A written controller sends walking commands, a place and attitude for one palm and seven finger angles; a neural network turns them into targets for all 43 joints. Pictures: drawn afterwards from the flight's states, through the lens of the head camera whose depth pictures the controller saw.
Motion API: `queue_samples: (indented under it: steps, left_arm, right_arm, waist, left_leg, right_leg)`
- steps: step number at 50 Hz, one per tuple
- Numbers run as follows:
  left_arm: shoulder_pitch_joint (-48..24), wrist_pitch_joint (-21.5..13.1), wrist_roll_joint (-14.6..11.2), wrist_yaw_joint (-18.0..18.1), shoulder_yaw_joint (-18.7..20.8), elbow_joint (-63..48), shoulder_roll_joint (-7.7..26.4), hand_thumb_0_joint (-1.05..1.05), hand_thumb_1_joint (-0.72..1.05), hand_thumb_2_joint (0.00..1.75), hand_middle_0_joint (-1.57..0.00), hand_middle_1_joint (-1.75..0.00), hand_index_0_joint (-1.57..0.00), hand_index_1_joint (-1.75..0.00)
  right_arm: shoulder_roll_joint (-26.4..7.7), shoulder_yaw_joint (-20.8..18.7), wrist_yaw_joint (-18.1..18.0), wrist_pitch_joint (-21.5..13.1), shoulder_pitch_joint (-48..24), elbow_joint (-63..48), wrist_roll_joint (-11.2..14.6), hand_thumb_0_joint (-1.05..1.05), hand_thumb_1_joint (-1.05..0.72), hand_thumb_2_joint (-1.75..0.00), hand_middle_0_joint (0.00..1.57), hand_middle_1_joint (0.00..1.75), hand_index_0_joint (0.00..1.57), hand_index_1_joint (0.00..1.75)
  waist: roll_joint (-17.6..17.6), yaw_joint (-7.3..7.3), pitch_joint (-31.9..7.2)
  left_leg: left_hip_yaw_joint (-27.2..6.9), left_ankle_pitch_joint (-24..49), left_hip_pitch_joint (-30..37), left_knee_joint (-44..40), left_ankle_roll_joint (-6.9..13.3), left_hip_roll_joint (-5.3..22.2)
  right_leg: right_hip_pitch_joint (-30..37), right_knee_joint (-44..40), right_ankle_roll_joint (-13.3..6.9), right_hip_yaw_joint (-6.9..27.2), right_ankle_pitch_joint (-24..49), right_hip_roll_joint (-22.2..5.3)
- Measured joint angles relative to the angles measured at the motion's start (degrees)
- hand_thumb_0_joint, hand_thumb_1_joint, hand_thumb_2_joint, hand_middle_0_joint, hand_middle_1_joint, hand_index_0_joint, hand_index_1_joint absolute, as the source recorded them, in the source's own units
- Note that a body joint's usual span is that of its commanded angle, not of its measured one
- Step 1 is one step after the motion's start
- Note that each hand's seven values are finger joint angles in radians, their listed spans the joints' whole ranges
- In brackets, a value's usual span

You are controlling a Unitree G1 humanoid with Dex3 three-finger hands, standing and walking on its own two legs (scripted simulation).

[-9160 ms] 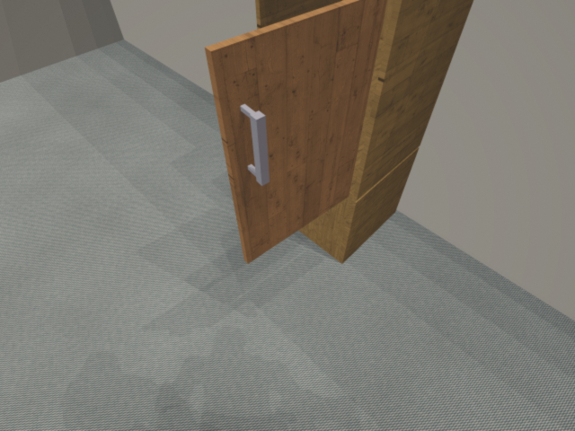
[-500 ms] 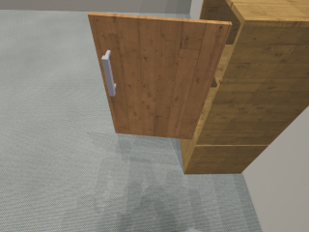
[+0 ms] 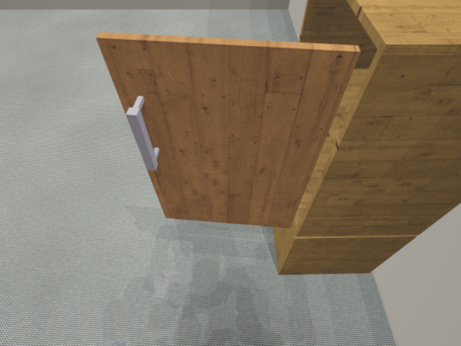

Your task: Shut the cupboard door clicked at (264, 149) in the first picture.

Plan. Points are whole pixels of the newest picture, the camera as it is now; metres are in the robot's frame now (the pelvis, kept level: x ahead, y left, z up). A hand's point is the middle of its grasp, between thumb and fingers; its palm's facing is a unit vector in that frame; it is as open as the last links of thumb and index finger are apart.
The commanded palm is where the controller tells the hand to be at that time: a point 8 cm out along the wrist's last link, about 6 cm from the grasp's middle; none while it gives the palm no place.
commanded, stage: come to a stop and stand still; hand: left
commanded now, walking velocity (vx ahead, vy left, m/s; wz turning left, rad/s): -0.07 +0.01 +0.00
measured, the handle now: (146, 135) +0.48 +0.19 +0.07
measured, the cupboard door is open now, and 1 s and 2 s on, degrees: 84 84 84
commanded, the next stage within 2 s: look again from close up in 0.72 s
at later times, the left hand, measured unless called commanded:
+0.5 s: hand out of the picture +0.00 +0.21 -0.17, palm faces -0.02 -0.98 -0.22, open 7.3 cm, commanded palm none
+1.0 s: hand out of the picture +0.06 +0.23 -0.15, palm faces -0.09 -0.95 -0.31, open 7.3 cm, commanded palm none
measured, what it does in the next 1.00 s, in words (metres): steps on the spot: left foot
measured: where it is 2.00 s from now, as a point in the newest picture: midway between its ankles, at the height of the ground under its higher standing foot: outside the picture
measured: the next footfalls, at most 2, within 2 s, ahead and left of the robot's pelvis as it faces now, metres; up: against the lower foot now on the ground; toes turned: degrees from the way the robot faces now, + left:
left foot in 0.28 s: +0.02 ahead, +0.12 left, +0.00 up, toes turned -2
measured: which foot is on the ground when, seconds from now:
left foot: down 0.00-0.04, up 0.06-0.26, down 0.28-1.00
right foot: down 0.00-1.00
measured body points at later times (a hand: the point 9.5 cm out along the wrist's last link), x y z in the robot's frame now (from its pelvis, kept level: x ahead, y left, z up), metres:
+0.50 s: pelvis -0.01 +0.03 +0.00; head +0.00 +0.03 +0.45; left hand +0.00 +0.27 -0.16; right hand +0.07 -0.19 -0.15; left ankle -0.02 +0.12 -0.73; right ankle -0.01 -0.11 -0.73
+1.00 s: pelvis -0.01 +0.02 +0.01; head +0.02 -0.01 +0.45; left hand +0.07 +0.28 -0.13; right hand +0.01 -0.25 -0.15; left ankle -0.02 +0.12 -0.73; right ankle -0.01 -0.11 -0.73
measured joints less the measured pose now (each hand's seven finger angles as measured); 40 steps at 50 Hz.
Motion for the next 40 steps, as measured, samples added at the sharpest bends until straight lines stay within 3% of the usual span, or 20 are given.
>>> queue_samples:
  steps: [1, 4, 7, 10, 14, 18, 24, 40]
  left_arm:
    - [0.4, -0.4, 0.1, 0.0, 0.1, -0.5, 0.4, 0.00, 0.92, 0.90, -0.20, -0.30, -0.20, -0.30]
    - [1.0, -1.4, 0.5, 0.3, 0.0, -0.5, 0.5, 0.00, 0.91, 0.90, -0.20, -0.30, -0.20, -0.30]
    - [1.7, -1.6, 0.6, 0.7, -0.4, 0.0, -0.1, 0.00, 0.91, 0.90, -0.20, -0.30, -0.20, -0.30]
    - [3.1, -1.6, 0.7, 0.6, -0.7, 0.7, -0.3, 0.00, 0.91, 0.90, -0.20, -0.30, -0.20, -0.30]
    - [5.1, -1.3, 0.3, 0.0, -1.4, 2.2, -0.9, 0.00, 0.91, 0.90, -0.20, -0.30, -0.20, -0.30]
    - [7.0, -1.3, 0.4, 0.8, -2.6, 2.8, -1.6, 0.00, 0.91, 0.90, -0.20, -0.30, -0.20, -0.30]
    - [9.0, -1.5, 1.0, 0.1, -3.8, 2.6, -1.8, 0.00, 0.91, 0.90, -0.20, -0.30, -0.21, -0.30]
    - [6.0, -2.4, 0.5, -0.4, -3.5, 4.3, 2.4, 0.00, 0.91, 0.90, -0.20, -0.30, -0.20, -0.30]
  right_arm:
    - [-0.3, -0.2, 0.1, 0.3, 0.0, -0.2, 0.2, 0.01, -0.91, -0.90, 0.20, 0.30, 0.20, 0.30]
    - [-2.1, -1.2, 0.3, 1.6, -1.5, -0.7, 0.9, 0.01, -0.91, -0.90, 0.20, 0.30, 0.20, 0.30]
    - [-3.7, -1.5, 0.3, 2.5, -4.4, -1.1, 1.1, 0.01, -0.91, -0.90, 0.20, 0.30, 0.20, 0.30]
    - [-3.9, -1.2, 0.6, 2.0, -6.6, -1.9, 1.2, 0.01, -0.91, -0.90, 0.19, 0.30, 0.20, 0.30]
    - [-3.9, -0.4, 1.1, 0.2, -7.2, -2.9, 1.0, 0.01, -0.91, -0.90, 0.19, 0.30, 0.20, 0.30]
    - [-3.3, 0.4, 1.7, 0.0, -6.0, -4.0, 0.5, 0.01, -0.91, -0.90, 0.19, 0.30, 0.20, 0.30]
    - [-2.5, 1.8, 1.7, -1.6, -3.3, -7.5, 0.4, 0.01, -0.91, -0.90, 0.19, 0.30, 0.20, 0.30]
    - [-6.3, 2.3, 1.8, -2.5, -1.8, -1.9, 0.4, 0.00, -0.91, -0.90, 0.20, 0.30, 0.20, 0.30]
  waist:
    - [-0.2, 0.31, -0.2]
    - [0.5, 0.48, -0.2]
    - [0.6, 1.10, 0.7]
    - [-0.8, 1.62, 0.8]
    - [-1.1, 1.68, -0.3]
    - [-1.6, 2.69, -1.7]
    - [0.2, 2.53, -2.7]
    - [1.6, 1.85, -2.2]
  left_leg:
    - [0.0, -0.7, -0.8, 1.8, -0.3, -0.2]
    - [-1.6, -7.5, -6.4, 13.5, -1.5, -0.6]
    - [-3.5, -11.2, -10.7, 22.9, -2.2, -1.6]
    - [-3.0, -8.3, -10.9, 18.5, -2.7, -1.7]
    - [-3.0, 4.7, -5.9, 1.4, -1.8, -0.6]
    - [-2.0, 2.6, -6.7, 4.2, 0.7, -0.8]
    - [-0.4, 2.4, -6.0, 3.7, 2.4, -2.7]
    - [1.0, 6.0, -2.2, -3.9, 2.3, -4.0]
  right_leg:
    - [0.9, -1.9, -0.3, 0.1, 4.1, -0.2]
    - [1.7, -2.7, -0.7, -0.5, -2.5, -0.4]
    - [2.3, -4.9, -0.1, -0.3, -1.5, -0.2]
    - [2.9, -7.4, -0.3, 0.7, 0.4, -0.3]
    - [2.4, -6.7, 0.7, 0.9, 0.4, 0.5]
    - [2.3, -6.0, 1.6, 1.9, 0.3, 0.3]
    - [1.6, -4.3, 1.7, 3.5, -0.5, -1.5]
    - [3.1, -7.7, 3.0, 5.0, 1.4, -2.5]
